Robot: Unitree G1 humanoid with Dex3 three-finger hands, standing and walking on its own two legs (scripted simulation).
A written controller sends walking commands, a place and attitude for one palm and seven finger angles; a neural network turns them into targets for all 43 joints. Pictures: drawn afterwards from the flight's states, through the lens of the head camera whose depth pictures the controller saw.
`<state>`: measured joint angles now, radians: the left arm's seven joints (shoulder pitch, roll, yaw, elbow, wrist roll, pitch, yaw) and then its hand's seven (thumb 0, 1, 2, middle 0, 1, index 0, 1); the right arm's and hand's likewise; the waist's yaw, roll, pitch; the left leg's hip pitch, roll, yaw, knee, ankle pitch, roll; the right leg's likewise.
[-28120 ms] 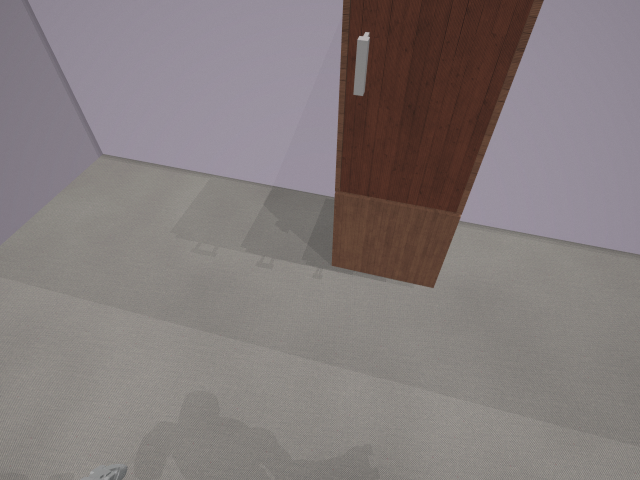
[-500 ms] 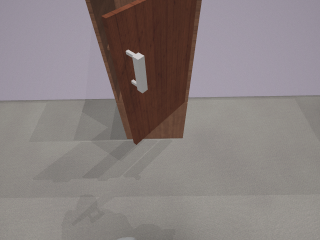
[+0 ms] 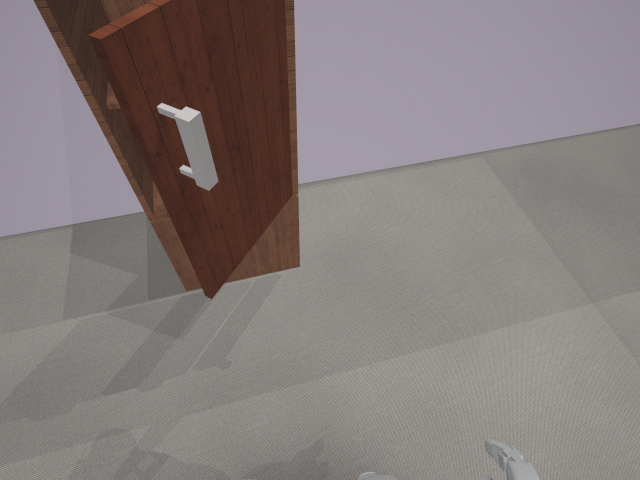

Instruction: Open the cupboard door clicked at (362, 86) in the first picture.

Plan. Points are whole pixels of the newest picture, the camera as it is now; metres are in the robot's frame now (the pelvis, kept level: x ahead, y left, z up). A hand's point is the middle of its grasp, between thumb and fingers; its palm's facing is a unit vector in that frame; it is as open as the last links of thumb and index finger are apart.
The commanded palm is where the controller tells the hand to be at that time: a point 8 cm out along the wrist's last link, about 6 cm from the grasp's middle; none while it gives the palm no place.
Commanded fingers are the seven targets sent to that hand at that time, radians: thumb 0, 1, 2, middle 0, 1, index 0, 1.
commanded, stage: walk to a spot facing it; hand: left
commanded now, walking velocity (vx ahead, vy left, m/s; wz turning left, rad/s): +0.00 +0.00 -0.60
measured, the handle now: (187, 147) +0.52 +0.25 +0.09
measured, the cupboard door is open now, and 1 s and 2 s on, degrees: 47 47 47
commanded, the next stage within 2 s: none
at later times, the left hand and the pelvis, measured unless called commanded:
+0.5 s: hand (216, 459) +0.16 +0.16 -0.18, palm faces -0.33 -0.92 -0.22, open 7.4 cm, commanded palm none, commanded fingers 0.00 0.90 0.90 -0.20 -0.30 -0.20 -0.30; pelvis +0.00 +0.00 -0.01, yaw -20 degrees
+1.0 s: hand (263, 443) +0.18 +0.10 -0.17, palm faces -0.57 -0.80 -0.20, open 7.4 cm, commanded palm none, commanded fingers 0.00 0.90 0.90 -0.20 -0.30 -0.20 -0.30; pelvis +0.02 -0.03 +0.00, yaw -38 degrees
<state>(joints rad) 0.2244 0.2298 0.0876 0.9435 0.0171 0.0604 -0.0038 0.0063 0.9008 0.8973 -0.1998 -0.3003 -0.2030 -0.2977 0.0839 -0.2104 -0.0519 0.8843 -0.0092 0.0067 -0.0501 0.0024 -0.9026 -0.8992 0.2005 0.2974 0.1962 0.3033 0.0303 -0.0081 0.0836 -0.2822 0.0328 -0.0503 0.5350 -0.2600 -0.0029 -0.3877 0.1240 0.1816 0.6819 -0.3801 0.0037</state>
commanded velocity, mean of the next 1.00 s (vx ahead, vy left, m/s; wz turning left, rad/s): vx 0.09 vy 0.00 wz -0.60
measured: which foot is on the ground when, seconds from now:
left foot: down 0.00-0.70, up 0.72-1.00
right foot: up 0.00-0.22, down 0.24-0.44, up 0.46-0.68, down 0.70-1.00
